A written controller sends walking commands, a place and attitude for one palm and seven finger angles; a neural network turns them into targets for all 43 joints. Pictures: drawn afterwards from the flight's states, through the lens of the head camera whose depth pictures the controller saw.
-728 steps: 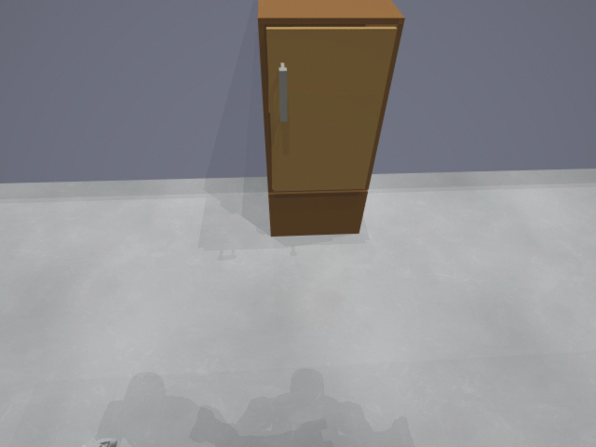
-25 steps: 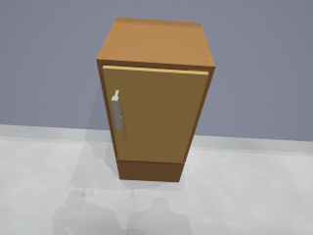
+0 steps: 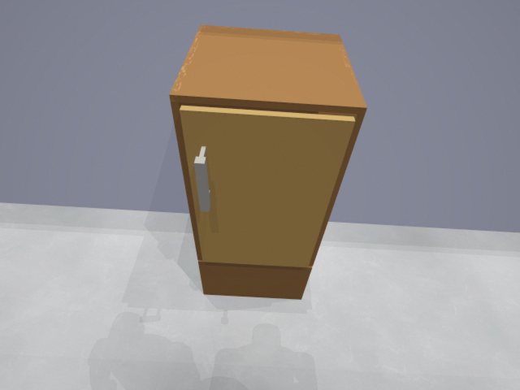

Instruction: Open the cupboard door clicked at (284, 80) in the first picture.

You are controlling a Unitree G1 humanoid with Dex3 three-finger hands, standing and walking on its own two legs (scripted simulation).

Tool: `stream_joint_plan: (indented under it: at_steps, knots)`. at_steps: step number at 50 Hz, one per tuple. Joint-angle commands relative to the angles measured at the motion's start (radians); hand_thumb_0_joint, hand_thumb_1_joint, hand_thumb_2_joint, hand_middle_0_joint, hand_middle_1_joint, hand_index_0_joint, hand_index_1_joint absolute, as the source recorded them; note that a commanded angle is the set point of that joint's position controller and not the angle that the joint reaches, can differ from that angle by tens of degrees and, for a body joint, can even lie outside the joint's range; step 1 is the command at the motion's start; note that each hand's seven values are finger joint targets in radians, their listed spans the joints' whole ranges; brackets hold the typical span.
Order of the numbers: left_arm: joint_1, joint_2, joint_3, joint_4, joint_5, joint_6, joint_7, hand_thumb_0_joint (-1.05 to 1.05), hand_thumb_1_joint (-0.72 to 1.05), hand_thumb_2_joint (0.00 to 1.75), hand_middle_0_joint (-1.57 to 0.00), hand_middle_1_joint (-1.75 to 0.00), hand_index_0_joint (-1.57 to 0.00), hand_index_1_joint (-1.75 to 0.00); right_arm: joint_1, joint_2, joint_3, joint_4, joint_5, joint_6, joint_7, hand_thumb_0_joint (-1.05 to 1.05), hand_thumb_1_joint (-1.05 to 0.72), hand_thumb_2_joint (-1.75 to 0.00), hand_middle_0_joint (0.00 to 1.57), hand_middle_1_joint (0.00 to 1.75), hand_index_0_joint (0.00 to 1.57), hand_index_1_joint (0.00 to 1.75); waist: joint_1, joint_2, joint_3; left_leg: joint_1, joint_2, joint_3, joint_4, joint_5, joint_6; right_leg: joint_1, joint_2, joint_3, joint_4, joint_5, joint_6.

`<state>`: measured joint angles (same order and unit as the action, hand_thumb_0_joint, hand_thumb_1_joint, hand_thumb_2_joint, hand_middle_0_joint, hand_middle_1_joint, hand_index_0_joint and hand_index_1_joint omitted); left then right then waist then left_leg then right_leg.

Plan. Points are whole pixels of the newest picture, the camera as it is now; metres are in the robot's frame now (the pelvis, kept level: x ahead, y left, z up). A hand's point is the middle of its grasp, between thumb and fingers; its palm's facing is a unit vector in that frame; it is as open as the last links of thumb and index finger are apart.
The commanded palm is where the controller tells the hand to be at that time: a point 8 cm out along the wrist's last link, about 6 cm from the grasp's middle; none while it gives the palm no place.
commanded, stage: look again from close up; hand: left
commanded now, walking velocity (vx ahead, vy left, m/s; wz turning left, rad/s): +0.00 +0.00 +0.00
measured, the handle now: (204, 179) +0.57 +0.17 -0.05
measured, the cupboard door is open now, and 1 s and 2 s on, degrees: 0 0 0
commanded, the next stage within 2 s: raise the hand with hooked fingers in 0.18 s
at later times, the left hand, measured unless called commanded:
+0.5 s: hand (143, 362) +0.17 +0.19 -0.04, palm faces +0.22 -0.96 -0.17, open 7.5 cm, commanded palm +0.11 +0.22 -0.07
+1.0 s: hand (157, 357) +0.18 +0.17 -0.07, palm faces -0.01 -1.00 -0.06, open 10.4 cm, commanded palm +0.16 +0.24 -0.06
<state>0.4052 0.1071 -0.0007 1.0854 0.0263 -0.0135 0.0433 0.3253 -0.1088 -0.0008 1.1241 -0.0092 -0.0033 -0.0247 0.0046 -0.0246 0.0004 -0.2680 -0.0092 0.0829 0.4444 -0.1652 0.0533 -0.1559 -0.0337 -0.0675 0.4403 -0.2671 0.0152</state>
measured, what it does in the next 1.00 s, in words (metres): lowers itself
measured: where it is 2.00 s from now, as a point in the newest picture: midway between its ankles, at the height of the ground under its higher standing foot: outside the picture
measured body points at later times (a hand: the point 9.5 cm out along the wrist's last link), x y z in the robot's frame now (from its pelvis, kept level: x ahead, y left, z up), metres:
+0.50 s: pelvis -0.01 +0.00 -0.03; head +0.00 -0.01 +0.42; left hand +0.16 +0.24 -0.03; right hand +0.10 -0.26 -0.13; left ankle +0.05 +0.08 -0.74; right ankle -0.02 -0.13 -0.74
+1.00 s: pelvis -0.02 -0.04 -0.12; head +0.05 -0.04 +0.32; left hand +0.18 +0.23 -0.06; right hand +0.19 -0.25 -0.21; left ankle +0.05 +0.08 -0.74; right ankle -0.02 -0.13 -0.74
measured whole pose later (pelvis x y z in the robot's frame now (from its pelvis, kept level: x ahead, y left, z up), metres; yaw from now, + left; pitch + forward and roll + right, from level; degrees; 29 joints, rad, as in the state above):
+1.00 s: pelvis -0.02 -0.04 -0.12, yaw +1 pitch +17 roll -4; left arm 0.36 0.27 0.24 0.04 -0.34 -0.42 -0.42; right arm 0.16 -0.20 0.01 0.58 0.03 -0.19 -0.06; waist 0.05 0.05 -0.16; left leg -1.11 0.07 -0.05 1.30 -0.49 -0.01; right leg -0.94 0.03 -0.16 1.27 -0.63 -0.07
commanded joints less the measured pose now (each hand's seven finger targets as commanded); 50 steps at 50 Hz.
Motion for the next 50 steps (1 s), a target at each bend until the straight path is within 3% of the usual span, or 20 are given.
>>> stream_joint_plan:
  at_steps: [1, 13, 14, 15, 16, 17, 18, 19, 20, 22, 24, 26, 27, 28, 31, 35, 37, 42, 47, 50]
  knots:
    - [0.104, 0.063, 0.011, -0.011, -0.005, -0.009, 0.004, 0.00, 0.90, 0.90, -0.20, -0.30, -0.20, -0.30, 0.052, -0.095, -0.016, -0.034, -0.001, -0.020, -0.003, 0.00, -0.90, -0.90, 0.20, 0.30, 0.20, 0.30, 0.001, 0.025, 0.107, -0.031, 0.116, -0.163, -0.155, -0.161, -0.007, -0.082, -0.065, 0.075, -0.092, 0.004, -0.049]
    - [0.094, 0.066, 0.009, -0.010, -0.006, -0.010, 0.004, 0.00, 0.90, 0.90, -0.20, -0.30, -0.20, -0.30, 0.053, -0.100, -0.014, -0.031, 0.000, -0.023, -0.004, 0.00, -0.90, -0.90, 0.20, 0.30, 0.20, 0.30, -0.003, 0.021, 0.104, 0.001, 0.117, -0.153, -0.151, -0.109, -0.007, -0.085, -0.067, 0.076, -0.096, 0.028, -0.046]
    - [0.090, 0.113, -0.003, 0.007, 0.010, -0.025, 0.033, 0.00, 0.90, 0.90, -0.20, -0.30, -0.20, -0.30, -0.070, -0.145, -0.009, -0.113, 0.000, -0.027, 0.007, 0.00, -0.90, -0.90, 0.20, 0.30, 0.20, 0.30, 0.032, 0.032, 0.162, -0.048, 0.105, -0.104, 0.052, -0.031, -0.043, -0.139, -0.093, 0.125, -0.129, 0.117, -0.054]
    - [-0.625, 0.286, 0.020, -1.549, -0.183, -0.220, 0.032, 0.00, 0.88, 0.89, -0.20, -0.32, -0.20, -0.32, -0.032, -0.337, -0.037, -0.491, 0.039, -0.156, -0.035, 0.00, -0.90, -0.90, 0.20, 0.30, 0.20, 0.30, -0.166, 0.230, -0.329, 0.286, 0.024, -0.087, -0.023, 0.003, -0.032, -0.124, 0.019, -0.016, 0.038, 0.081, -0.048]
    - [-0.307, 0.244, 0.060, -1.341, -0.130, -0.178, 0.100, 0.00, 0.85, 0.88, -0.20, -0.33, -0.20, -0.33, -0.096, -0.255, 0.001, -0.408, 0.048, -0.258, -0.054, 0.00, -0.90, -0.90, 0.20, 0.30, 0.20, 0.30, -0.043, 0.283, -0.359, 0.253, 0.076, -0.137, -0.075, -0.131, -0.043, -0.149, 0.042, -0.032, 0.136, -0.054, -0.064]
    - [-0.014, 0.100, -0.027, -1.174, -0.143, -0.055, 0.140, 0.00, 0.83, 0.87, -0.21, -0.34, -0.21, -0.34, -0.096, -0.212, -0.019, -0.404, 0.078, -0.294, -0.050, 0.00, -0.90, -0.90, 0.20, 0.30, 0.20, 0.30, -0.064, 0.211, -0.166, 0.090, 0.082, -0.199, -0.131, -0.284, -0.071, -0.280, 0.058, -0.052, 0.188, -0.151, -0.051]
    - [0.040, -0.043, -0.121, -1.126, -0.167, -0.032, 0.124, 0.00, 0.81, 0.86, -0.21, -0.36, -0.21, -0.36, -0.080, -0.215, -0.010, -0.405, 0.079, -0.304, -0.048, 0.00, -0.90, -0.90, 0.20, 0.30, 0.20, 0.30, -0.054, 0.154, -0.055, -0.010, 0.059, -0.192, -0.101, -0.329, -0.053, -0.294, 0.047, -0.048, 0.189, -0.104, -0.053]
    - [0.005, -0.035, -0.138, -1.225, -0.190, -0.071, 0.108, 0.00, 0.78, 0.85, -0.21, -0.37, -0.21, -0.37, -0.102, -0.245, -0.023, -0.456, 0.082, -0.327, -0.054, 0.00, -0.90, -0.90, 0.20, 0.30, 0.20, 0.30, -0.052, 0.152, -0.005, -0.060, 0.051, -0.193, -0.042, -0.338, -0.043, -0.296, 0.044, -0.048, 0.150, -0.104, -0.047]
    - [-0.003, 0.018, -0.115, -1.227, -0.180, -0.110, 0.102, 0.00, 0.76, 0.84, -0.21, -0.39, -0.21, -0.39, -0.105, -0.274, -0.029, -0.473, 0.070, -0.343, -0.059, 0.00, -0.90, -0.90, 0.20, 0.30, 0.20, 0.30, -0.077, 0.066, -0.017, -0.102, 0.042, -0.187, 0.016, -0.336, -0.040, -0.330, 0.043, -0.038, 0.133, -0.145, -0.042]
    - [0.025, -0.040, -0.133, -1.099, -0.165, -0.197, 0.056, 0.00, 0.71, 0.82, -0.21, -0.42, -0.21, -0.42, -0.103, -0.276, -0.041, -0.534, 0.045, -0.353, -0.048, 0.00, -0.90, -0.90, 0.20, 0.30, 0.20, 0.30, -0.093, -0.137, 0.009, -0.198, 0.015, -0.179, 0.156, -0.318, -0.039, -0.457, 0.045, -0.050, 0.183, -0.234, -0.033]
    - [0.115, -0.042, -0.052, -0.960, -0.184, -0.335, -0.028, 0.00, 0.67, 0.80, -0.22, -0.45, -0.22, -0.45, -0.145, -0.270, -0.074, -0.564, 0.018, -0.353, -0.026, 0.00, -0.90, -0.90, 0.20, 0.30, 0.20, 0.30, -0.028, -0.257, -0.013, -0.342, 0.021, -0.151, 0.295, -0.315, -0.053, -0.612, 0.051, -0.056, 0.298, -0.330, -0.037]
    - [0.202, 0.017, 0.042, -0.942, -0.231, -0.489, -0.154, 0.00, 0.62, 0.78, -0.22, -0.48, -0.22, -0.48, -0.171, -0.263, -0.092, -0.617, 0.013, -0.344, 0.006, 0.00, -0.90, -0.90, 0.20, 0.30, 0.20, 0.30, 0.035, -0.214, -0.106, -0.455, 0.010, -0.122, 0.409, -0.275, -0.061, -0.658, 0.049, -0.028, 0.399, -0.340, -0.052]
    - [0.248, 0.093, 0.132, -0.899, -0.244, -0.550, -0.222, 0.00, 0.60, 0.77, -0.22, -0.50, -0.22, -0.50, -0.173, -0.262, -0.103, -0.636, 0.020, -0.330, 0.027, 0.00, -0.90, -0.90, 0.20, 0.30, 0.20, 0.30, 0.071, -0.110, -0.138, -0.481, 0.003, -0.109, 0.455, -0.222, -0.071, -0.647, 0.045, -0.002, 0.448, -0.292, -0.068]
    - [0.205, 0.132, 0.160, -0.966, -0.258, -0.618, -0.291, 0.00, 0.57, 0.76, -0.22, -0.51, -0.22, -0.51, -0.201, -0.265, -0.108, -0.671, 0.016, -0.320, 0.040, 0.00, -0.90, -0.90, 0.20, 0.30, 0.20, 0.30, 0.069, -0.024, -0.180, -0.505, 0.002, -0.103, 0.509, -0.185, -0.072, -0.665, 0.041, 0.006, 0.507, -0.239, -0.075]
    - [0.239, 0.201, 0.250, -1.097, -0.272, -0.572, -0.324, 0.00, 0.50, 0.73, -0.23, -0.55, -0.23, -0.55, -0.256, -0.260, -0.116, -0.792, 0.028, -0.260, 0.037, 0.00, -0.90, -0.90, 0.20, 0.30, 0.20, 0.30, 0.111, 0.060, -0.321, -0.499, 0.000, -0.075, 0.539, -0.136, -0.051, -0.607, 0.048, 0.027, 0.583, -0.109, -0.069]
    - [0.116, 0.215, 0.256, -1.350, -0.298, -0.486, -0.266, 0.00, 0.41, 0.69, -0.24, -0.62, -0.24, -0.62, -0.210, -0.226, -0.107, -0.817, 0.032, -0.190, 0.005, 0.00, -0.90, -0.90, 0.20, 0.30, 0.20, 0.30, 0.050, 0.112, -0.359, -0.484, 0.014, -0.086, 0.595, -0.093, -0.031, -0.606, 0.061, 0.067, 0.557, -0.031, -0.051]
    - [-0.024, 0.236, 0.249, -1.455, -0.299, -0.535, -0.255, 0.00, 0.36, 0.67, -0.24, -0.64, -0.24, -0.64, -0.164, -0.222, -0.096, -0.788, 0.021, -0.185, -0.015, 0.00, -0.90, -0.90, 0.20, 0.30, 0.20, 0.30, -0.015, 0.080, -0.342, -0.511, 0.028, -0.110, 0.654, -0.084, -0.020, -0.661, 0.071, 0.083, 0.561, -0.016, -0.037]
    - [-0.118, 0.227, 0.197, -1.368, -0.339, -0.609, -0.384, 0.00, 0.25, 0.62, -0.25, -0.72, -0.25, -0.72, -0.157, -0.239, -0.070, -0.706, 0.019, -0.237, -0.042, 0.00, -0.90, -0.90, 0.20, 0.30, 0.20, 0.30, -0.071, 0.118, -0.311, -0.583, 0.039, -0.130, 0.758, -0.129, -0.017, -0.768, 0.070, 0.114, 0.561, -0.093, -0.033]
    - [-0.055, 0.315, 0.332, -1.167, -0.402, -0.448, -0.487, 0.00, 0.13, 0.57, -0.25, -0.80, -0.25, -0.80, -0.182, -0.252, -0.065, -0.699, 0.047, -0.254, -0.060, 0.00, -0.90, -0.90, 0.20, 0.30, 0.20, 0.30, -0.009, 0.016, -0.385, -0.665, 0.033, -0.125, 0.760, -0.155, -0.016, -0.636, 0.034, 0.197, 0.496, -0.145, 0.001]
    - [-0.052, 0.349, 0.406, -1.221, -0.423, -0.392, -0.467, 0.00, 0.06, 0.54, -0.26, -0.84, -0.26, -0.84, -0.180, -0.243, -0.066, -0.709, 0.050, -0.244, -0.060, 0.00, -0.90, -0.90, 0.20, 0.30, 0.20, 0.30, 0.023, 0.015, -0.461, -0.619, 0.032, -0.120, 0.715, -0.096, -0.016, -0.543, 0.016, 0.188, 0.498, -0.037, 0.013]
